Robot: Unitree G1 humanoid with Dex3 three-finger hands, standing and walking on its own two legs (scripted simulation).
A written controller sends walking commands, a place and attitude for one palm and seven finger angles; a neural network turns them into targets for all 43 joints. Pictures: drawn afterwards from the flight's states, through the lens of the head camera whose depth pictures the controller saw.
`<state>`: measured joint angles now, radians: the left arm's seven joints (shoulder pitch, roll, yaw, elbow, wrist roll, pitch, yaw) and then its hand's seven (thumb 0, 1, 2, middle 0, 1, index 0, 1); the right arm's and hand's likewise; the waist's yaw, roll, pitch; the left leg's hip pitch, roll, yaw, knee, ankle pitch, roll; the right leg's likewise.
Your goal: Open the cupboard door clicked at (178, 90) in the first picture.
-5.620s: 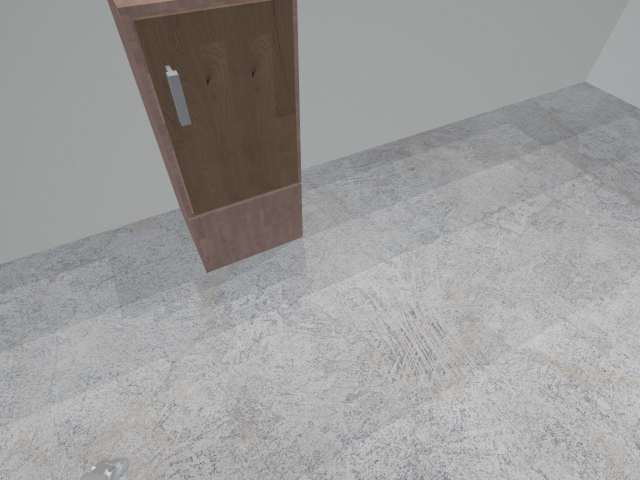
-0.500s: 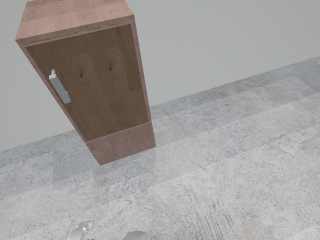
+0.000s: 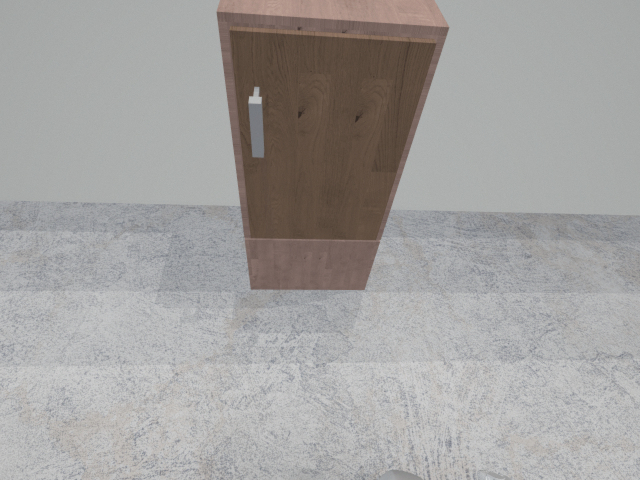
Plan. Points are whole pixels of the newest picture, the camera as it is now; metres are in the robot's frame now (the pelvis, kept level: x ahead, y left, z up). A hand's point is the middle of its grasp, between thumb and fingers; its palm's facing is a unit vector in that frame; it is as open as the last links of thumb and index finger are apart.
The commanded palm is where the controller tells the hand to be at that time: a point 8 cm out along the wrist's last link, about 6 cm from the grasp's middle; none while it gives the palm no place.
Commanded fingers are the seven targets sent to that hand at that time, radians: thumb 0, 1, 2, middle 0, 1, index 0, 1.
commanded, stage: take the last steps up to it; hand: left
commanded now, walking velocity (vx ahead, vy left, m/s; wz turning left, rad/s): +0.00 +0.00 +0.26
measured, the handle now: (257, 122) +0.75 +0.20 -0.02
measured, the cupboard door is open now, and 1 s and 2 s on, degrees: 0 0 0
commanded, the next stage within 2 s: come to a stop and stand still in 0.90 s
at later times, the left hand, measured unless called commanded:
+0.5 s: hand out of the picture +0.00 +0.12 -0.16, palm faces +0.13 -0.97 -0.20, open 7.4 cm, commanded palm none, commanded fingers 0.00 0.90 0.90 -0.20 -0.30 -0.20 -0.30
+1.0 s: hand (196, 467) +0.15 +0.18 -0.18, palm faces +0.13 -0.98 -0.16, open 7.4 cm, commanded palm none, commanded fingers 0.00 0.90 0.90 -0.20 -0.30 -0.20 -0.30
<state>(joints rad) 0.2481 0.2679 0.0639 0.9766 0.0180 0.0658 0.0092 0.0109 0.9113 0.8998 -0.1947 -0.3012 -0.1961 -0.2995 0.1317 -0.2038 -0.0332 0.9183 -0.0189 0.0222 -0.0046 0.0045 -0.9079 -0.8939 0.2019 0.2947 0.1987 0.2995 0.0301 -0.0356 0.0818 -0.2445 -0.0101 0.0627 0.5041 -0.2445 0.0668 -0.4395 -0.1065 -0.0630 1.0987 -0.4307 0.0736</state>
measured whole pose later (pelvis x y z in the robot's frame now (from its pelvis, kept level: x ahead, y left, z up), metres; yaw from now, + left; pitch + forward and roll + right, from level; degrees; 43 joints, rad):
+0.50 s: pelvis +0.03 -0.04 +0.01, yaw +4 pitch -1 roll +1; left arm 0.40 0.12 0.03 1.07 0.02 -0.03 0.01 0.00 0.91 0.90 -0.20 -0.30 -0.20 -0.30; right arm 0.35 -0.20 -0.07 1.09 -0.03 0.05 0.01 0.01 -0.91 -0.89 0.20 0.29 0.20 0.30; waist 0.00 0.02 -0.03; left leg -0.48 0.03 0.03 1.01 -0.31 0.00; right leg -0.06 -0.01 -0.09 0.36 -0.29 -0.04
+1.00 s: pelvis +0.19 +0.01 +0.00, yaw +3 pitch -1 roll +0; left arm 0.34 0.15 0.05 1.11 0.03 -0.01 0.00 0.01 0.91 0.90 -0.19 -0.30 -0.20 -0.30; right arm 0.17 -0.14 -0.05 1.02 -0.02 -0.07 -0.03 -0.03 -0.96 -0.89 0.20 0.30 0.20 0.30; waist 0.02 -0.03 0.03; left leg -0.21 0.04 0.18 0.48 -0.26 0.03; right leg -0.45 -0.09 -0.08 1.07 -0.37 0.00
